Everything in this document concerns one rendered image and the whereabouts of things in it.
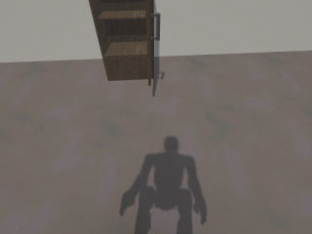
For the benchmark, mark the handle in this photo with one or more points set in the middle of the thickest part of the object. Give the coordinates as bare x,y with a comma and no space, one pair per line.
158,20

